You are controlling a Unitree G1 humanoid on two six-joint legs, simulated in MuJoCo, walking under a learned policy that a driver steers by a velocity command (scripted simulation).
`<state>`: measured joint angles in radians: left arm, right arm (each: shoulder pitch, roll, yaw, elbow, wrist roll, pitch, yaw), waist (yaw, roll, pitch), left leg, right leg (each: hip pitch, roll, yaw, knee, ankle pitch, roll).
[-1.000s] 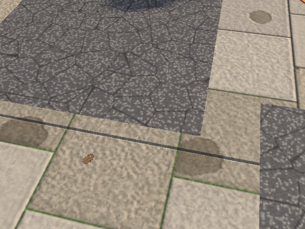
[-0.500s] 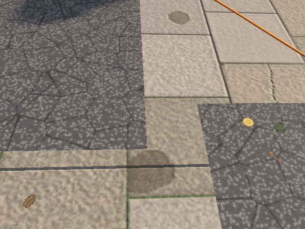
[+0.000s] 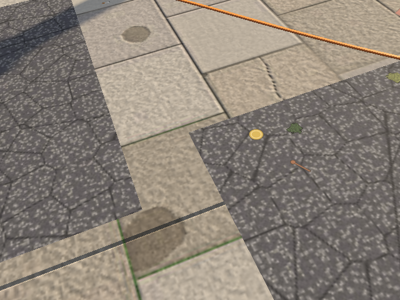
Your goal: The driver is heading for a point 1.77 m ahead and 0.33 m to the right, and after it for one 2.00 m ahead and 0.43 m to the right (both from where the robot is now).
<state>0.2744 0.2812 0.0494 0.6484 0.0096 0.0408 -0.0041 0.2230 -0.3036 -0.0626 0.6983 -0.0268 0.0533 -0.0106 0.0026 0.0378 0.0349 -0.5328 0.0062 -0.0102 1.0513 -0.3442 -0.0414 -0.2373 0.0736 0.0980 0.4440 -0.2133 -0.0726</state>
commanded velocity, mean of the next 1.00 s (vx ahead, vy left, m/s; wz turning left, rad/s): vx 0.14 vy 0.00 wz -0.39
